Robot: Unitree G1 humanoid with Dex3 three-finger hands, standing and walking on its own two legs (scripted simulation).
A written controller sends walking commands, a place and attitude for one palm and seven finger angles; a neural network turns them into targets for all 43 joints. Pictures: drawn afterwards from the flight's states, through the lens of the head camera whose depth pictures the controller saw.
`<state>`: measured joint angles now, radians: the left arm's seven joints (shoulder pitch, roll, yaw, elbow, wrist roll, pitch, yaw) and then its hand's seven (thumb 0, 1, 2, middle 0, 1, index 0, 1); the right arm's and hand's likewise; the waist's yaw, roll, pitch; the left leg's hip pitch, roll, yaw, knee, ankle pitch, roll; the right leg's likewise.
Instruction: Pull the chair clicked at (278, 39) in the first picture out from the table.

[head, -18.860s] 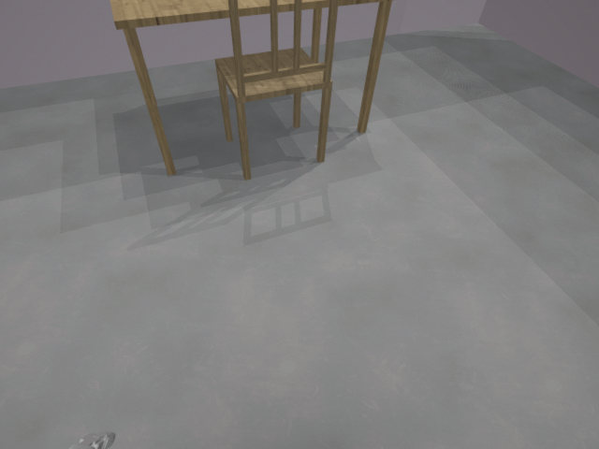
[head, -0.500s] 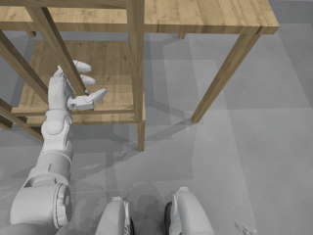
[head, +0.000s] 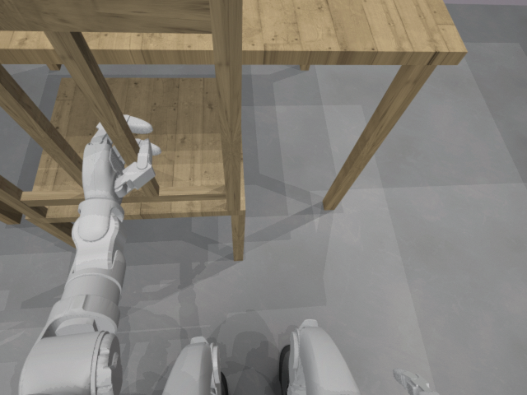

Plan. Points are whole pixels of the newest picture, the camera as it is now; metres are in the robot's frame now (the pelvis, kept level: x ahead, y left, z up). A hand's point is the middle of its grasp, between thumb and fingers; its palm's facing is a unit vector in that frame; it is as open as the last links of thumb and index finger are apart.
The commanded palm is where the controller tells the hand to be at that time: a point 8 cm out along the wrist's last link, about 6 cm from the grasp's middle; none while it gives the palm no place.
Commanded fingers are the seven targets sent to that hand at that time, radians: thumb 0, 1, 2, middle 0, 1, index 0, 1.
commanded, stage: hook a spindle and tug to test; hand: left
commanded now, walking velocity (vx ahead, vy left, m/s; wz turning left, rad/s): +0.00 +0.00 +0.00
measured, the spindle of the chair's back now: (49, 138) +0.47 +0.28 +0.06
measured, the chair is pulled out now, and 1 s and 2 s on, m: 0.00 0.09 0.20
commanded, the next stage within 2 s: step backward, pulling the chair out in 0.30 s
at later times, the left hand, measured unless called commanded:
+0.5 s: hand (141, 193) +0.40 +0.16 +0.02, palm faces +0.03 -0.99 -0.12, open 5.3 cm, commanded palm +0.37 +0.21 +0.02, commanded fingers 0.00 0.90 0.90 -0.50 -1.45 -0.50 -1.45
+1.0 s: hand (156, 215) +0.36 +0.13 +0.03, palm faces +0.05 -0.99 -0.13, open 5.2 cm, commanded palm +0.33 +0.18 +0.03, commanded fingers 0.00 0.90 0.90 -0.50 -1.45 -0.50 -1.45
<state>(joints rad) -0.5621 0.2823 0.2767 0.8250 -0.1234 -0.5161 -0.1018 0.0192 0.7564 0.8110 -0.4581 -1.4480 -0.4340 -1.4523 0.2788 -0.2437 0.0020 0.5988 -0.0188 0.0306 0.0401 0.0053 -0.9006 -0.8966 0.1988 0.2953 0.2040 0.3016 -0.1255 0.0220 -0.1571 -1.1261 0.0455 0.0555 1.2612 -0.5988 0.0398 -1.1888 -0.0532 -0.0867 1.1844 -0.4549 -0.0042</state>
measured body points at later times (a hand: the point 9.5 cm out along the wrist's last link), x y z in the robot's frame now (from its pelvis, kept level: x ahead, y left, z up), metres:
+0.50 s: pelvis +0.02 +0.00 +0.03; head +0.16 +0.01 +0.46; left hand +0.39 +0.21 +0.03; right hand +0.14 -0.24 -0.09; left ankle -0.01 +0.09 -0.63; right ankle +0.05 -0.13 -0.63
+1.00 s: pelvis +0.00 -0.01 +0.10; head +0.10 -0.01 +0.54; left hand +0.35 +0.19 +0.04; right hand +0.07 -0.28 -0.03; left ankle -0.01 +0.09 -0.63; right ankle +0.05 -0.13 -0.63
